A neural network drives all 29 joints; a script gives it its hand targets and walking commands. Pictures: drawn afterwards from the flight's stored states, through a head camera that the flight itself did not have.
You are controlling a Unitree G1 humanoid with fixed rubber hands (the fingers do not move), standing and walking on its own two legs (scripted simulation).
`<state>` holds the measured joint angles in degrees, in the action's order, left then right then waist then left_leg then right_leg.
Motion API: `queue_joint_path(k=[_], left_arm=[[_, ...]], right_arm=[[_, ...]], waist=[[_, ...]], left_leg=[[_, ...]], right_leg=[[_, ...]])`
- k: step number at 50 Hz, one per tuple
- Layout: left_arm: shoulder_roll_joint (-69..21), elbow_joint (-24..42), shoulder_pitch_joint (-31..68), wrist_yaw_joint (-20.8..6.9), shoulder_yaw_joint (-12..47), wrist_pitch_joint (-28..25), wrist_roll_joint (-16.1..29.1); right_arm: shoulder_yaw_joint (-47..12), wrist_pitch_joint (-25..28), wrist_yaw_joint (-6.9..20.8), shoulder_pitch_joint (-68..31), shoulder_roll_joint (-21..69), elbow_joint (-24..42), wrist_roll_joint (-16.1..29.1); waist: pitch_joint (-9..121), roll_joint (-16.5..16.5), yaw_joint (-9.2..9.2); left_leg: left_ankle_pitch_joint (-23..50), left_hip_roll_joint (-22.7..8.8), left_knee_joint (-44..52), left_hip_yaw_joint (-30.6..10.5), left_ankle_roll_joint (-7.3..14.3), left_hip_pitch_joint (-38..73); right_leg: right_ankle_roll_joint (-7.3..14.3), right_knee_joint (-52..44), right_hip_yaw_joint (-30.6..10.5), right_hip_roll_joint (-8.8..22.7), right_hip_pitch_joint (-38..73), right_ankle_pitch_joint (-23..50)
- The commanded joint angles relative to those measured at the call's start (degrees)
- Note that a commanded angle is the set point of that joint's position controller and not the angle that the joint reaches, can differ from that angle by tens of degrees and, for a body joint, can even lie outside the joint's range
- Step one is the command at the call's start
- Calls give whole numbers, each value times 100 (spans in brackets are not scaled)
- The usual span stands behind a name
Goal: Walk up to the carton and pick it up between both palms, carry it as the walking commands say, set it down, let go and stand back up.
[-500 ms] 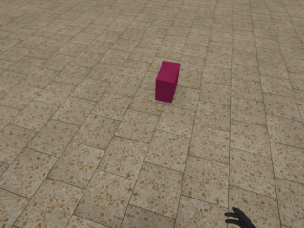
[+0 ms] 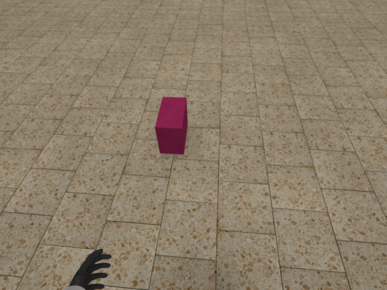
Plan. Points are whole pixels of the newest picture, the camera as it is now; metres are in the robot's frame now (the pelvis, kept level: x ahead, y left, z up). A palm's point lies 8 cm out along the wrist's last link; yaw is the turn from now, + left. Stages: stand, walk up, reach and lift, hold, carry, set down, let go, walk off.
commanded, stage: walk up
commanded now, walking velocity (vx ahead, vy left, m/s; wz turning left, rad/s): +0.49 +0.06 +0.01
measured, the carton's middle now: (173, 125) +1.22 +0.07 -0.63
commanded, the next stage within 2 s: none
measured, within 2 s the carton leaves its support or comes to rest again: neither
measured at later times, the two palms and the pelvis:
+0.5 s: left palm out of the picture +0.13 +0.29 -0.12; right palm (245, 188) +0.41 -0.16 -0.11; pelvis +0.24 +0.06 +0.01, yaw -1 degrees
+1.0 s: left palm (107, 131) +0.66 +0.26 -0.10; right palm (254, 200) +0.37 -0.18 -0.12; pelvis +0.49 +0.04 +0.01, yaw +0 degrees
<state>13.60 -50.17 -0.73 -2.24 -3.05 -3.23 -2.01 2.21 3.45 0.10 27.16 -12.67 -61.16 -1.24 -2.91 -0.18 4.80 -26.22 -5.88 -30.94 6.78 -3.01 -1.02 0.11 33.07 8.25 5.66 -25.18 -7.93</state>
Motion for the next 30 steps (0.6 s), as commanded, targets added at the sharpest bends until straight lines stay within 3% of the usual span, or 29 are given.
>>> queue_joint_path(k=[1, 2, 4, 5, 6, 8, 11, 16, 19, 20, 21, 22, 23, 24, 25, 26, 27, 28, 29, 30], left_arm=[[1822, -633, -3026, 201, -469, -24, -14], [1736, -572, -2662, 208, -475, 42, 64], [966, -472, -1645, 249, -287, -20, 46], [680, -473, -1388, 247, -209, -74, 77], [550, -497, -1324, 234, -173, -114, 76], [473, -613, -1689, 213, -134, -178, 82], [530, -707, -2206, 248, -105, -206, 77], [613, -729, -2532, 309, -99, -171, 61], [707, -782, -2602, 279, -143, -157, 40], [648, -801, -2586, 240, -118, -157, 32], [643, -870, -2684, 241, -125, -133, 41], [661, -916, -2718, 246, -115, -115, 45], [707, -919, -2676, 243, -109, -105, 56], [670, -907, -2708, 225, -71, -99, 71], [472, -838, -2768, 208, -1, -116, 77], [9, -632, -2824, 225, 57, -131, 118], [327, -571, -2629, 244, -47, -103, 17], [470, -607, -2344, 232, -93, -79, -5], [266, -604, -2215, 209, -35, -65, 40], [140, -612, -2137, 185, -11, -33, 68]], right_arm=[[74, 105, -20, -108, -388, 646, 5], [162, 15, 0, -196, -668, 633, -22], [154, -57, 70, -567, -459, 540, -89], [152, -131, 111, -471, -305, 478, -67], [134, -213, 156, -336, -213, 394, -75], [140, -340, 223, -471, -213, 439, -93], [151, -420, 298, -1136, -262, 692, -96], [66, -403, 438, -2232, -116, 1052, -48], [57, -327, 445, -2693, -146, 1133, 11], [20, -252, 416, -2734, -116, 1177, 15], [31, -201, 398, -2649, -164, 1133, -6], [53, -167, 361, -2475, -217, 1047, -22], [88, -127, 312, -2110, -311, 897, -41], [163, -66, 245, -1408, -524, 626, -77], [290, 16, 160, -527, -943, 401, -157], [448, 33, 82, 93, -1651, 393, -234], [447, 30, 98, 302, -1771, 435, -84], [372, 51, 85, -139, -1511, 468, -51], [286, 104, 78, -579, -1116, 503, -48], [214, 147, 73, -897, -694, 558, -38]], waist=[[1737, 2201, -1394], [1514, 1201, -1079], [392, 521, -683], [214, 570, -493], [186, 784, -419], [99, 914, -420], [-123, 874, -546], [-539, 912, -784], [-570, 1173, -882], [-474, 1501, -852], [-442, 1485, -846], [-409, 1216, -797], [-243, 818, -624], [169, 211, -337], [786, -565, 24], [1339, -2230, 329], [1587, -1398, 324], [1093, -747, 91], [544, -556, -181], [328, -575, -411]], left_leg=[[-716, 463, -3785, -504, 374, -3725], [-399, 180, -4355, -1033, 365, -3720], [747, -245, -4151, -1010, 265, -3520], [1126, -358, -3929, -965, 207, -3199], [1336, -285, -3921, -809, 179, -2965], [1692, -210, -3714, -673, 157, -3034], [2051, -202, -3187, -551, 59, -3468], [2434, -127, -1413, -325, -46, -3398], [2261, -62, -524, -109, 6, -2919], [2038, -17, -262, 14, 80, -2494], [1878, 19, -207, 107, 91, -2210], [1765, 42, -88, 168, 99, -1982], [1683, 140, 164, 270, 129, -1482], [1452, 300, 378, 404, 203, -581], [967, -261, 455, -325, 365, 560], [-41, -1800, 1451, -2883, 970, 1575], [-388, -2410, 1981, -3975, 1120, 1402], [222, -2294, 1887, -3616, 1033, 863], [1156, -1930, 1767, -2901, 1000, 214], [1616, -1480, 1788, -2339, 930, -193]], right_leg=[[853, -1889, -4123, 2522, 4004, -1433], [840, -2107, -4509, 2601, 3410, -1648], [610, -1945, -2918, 1960, 2117, -759], [432, -1965, -2217, 1586, 1682, -287], [347, -1963, -1712, 1378, 1474, 200], [312, -1941, -1241, 1267, 1483, 957], [393, -2067, -1049, 1305, 1675, 1198], [405, -2450, -746, 1214, 1729, 141], [415, -2503, -508, 1196, 1878, 189], [418, -2493, -326, 985, 1799, -211], [456, -2422, -399, 990, 1776, -442], [477, -2217, -466, 1082, 1776, -389], [449, -1698, -395, 1056, 1689, -24], [367, -632, -199, 816, 1500, 520], [230, 894, -76, 463, 782, 183], [2, 2844, -36, -349, -973, -2228], [114, 3715, -846, -164, -1269, -2394], [147, 4026, -1134, 59, -1364, -1918], [131, 3884, -1130, 274, -1278, -1303], [83, 3641, -1041, 406, -1100, -894]])
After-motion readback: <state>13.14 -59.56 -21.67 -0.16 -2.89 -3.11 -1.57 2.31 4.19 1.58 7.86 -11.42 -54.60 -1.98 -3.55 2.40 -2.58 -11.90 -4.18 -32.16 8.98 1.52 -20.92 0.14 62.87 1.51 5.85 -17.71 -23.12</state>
